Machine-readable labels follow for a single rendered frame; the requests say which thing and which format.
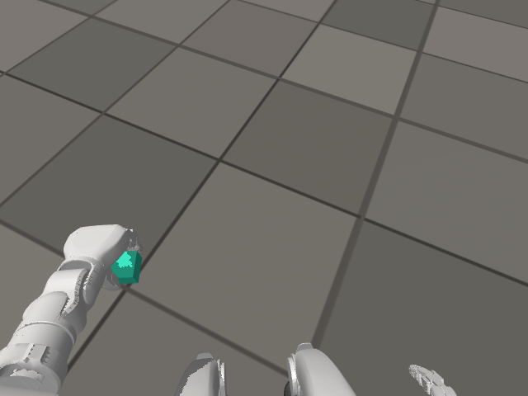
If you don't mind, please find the left robot hand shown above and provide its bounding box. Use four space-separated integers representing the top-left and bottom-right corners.
64 224 143 291

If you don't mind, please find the small box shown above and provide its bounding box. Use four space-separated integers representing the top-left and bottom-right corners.
111 251 142 284

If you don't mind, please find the left robot arm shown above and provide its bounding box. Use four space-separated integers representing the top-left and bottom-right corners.
0 256 106 396

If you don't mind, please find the right robot hand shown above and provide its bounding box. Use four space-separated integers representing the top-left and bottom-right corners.
409 365 457 396

